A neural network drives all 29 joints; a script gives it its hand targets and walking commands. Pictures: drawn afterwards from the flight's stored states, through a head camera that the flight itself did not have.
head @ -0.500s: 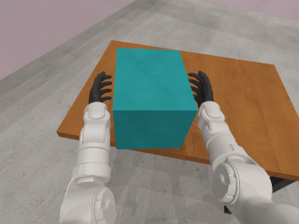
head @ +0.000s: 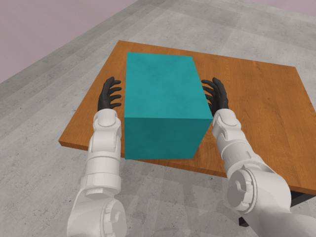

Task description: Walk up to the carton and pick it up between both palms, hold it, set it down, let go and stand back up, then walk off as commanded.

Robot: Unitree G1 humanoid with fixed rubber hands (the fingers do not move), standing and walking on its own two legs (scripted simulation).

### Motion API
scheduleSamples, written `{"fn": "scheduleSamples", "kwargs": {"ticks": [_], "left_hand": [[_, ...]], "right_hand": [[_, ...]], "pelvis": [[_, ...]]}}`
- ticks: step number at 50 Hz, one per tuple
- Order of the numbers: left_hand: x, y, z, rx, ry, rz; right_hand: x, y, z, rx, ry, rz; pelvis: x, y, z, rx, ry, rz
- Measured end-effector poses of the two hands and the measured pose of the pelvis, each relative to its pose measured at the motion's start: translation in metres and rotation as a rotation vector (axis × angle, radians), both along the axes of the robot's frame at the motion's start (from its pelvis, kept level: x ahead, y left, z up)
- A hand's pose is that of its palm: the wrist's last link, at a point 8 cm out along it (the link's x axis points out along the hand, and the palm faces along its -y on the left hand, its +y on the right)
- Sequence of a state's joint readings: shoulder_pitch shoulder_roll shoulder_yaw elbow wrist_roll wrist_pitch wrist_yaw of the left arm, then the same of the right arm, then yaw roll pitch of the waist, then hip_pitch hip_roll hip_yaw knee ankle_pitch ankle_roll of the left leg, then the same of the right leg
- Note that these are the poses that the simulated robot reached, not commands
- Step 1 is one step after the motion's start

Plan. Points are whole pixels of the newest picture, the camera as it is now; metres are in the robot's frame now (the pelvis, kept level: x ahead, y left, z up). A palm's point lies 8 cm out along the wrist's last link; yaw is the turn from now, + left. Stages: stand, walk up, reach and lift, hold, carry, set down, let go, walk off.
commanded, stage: set down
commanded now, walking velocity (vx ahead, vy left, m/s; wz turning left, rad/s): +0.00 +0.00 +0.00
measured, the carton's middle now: (159, 105) +0.46 +0.03 +0.04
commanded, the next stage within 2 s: none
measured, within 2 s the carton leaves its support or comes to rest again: rests again in 1.36 s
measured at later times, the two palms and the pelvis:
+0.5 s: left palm (110, 110) +0.39 +0.16 +0.09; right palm (216, 104) +0.44 -0.13 +0.08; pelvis +0.01 +0.00 +0.00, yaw +0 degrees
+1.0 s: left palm (111, 110) +0.40 +0.16 +0.08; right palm (216, 104) +0.45 -0.13 +0.08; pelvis +0.01 +0.00 +0.00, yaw +0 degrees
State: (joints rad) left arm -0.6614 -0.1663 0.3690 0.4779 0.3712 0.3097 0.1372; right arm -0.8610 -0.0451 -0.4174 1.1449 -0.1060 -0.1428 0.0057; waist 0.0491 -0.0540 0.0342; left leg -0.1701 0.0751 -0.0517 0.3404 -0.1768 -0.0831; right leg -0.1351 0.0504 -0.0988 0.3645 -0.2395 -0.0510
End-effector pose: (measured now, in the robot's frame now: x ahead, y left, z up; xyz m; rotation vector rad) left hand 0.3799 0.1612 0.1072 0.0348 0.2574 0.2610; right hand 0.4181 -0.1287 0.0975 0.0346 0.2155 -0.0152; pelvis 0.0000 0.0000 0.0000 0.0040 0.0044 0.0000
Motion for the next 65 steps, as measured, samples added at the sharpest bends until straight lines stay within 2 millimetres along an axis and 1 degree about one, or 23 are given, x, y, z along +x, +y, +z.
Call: {"fn": "scheduleSamples", "kwargs": {"ticks": [10,17,26,32,65], "left_hand": [[0.005,-0.004,-0.006,0.001,0.016,0.005],[0.009,-0.004,-0.014,0.004,0.033,0.012],[0.015,-0.004,-0.022,0.011,0.031,0.029],[0.019,-0.004,-0.024,0.013,0.028,0.033],[0.017,-0.004,-0.029,0.013,0.012,0.035]], "right_hand": [[0.006,-0.004,-0.008,-0.007,0.02,0.007],[0.012,-0.004,-0.015,-0.007,0.04,0.019],[0.027,-0.002,-0.015,-0.014,0.033,0.039],[0.032,-0.002,-0.016,-0.015,0.026,0.045],[0.031,-0.003,-0.018,-0.015,0.017,0.063]], "pelvis": [[0.004,-0.004,0.0,0.001,0.016,-0.002],[0.005,-0.004,0.0,0.001,0.039,-0.002],[0.009,-0.005,-0.001,0.001,0.072,-0.002],[0.011,-0.005,-0.001,0.001,0.089,-0.003],[0.007,-0.004,-0.001,0.0,0.108,-0.004]]}}
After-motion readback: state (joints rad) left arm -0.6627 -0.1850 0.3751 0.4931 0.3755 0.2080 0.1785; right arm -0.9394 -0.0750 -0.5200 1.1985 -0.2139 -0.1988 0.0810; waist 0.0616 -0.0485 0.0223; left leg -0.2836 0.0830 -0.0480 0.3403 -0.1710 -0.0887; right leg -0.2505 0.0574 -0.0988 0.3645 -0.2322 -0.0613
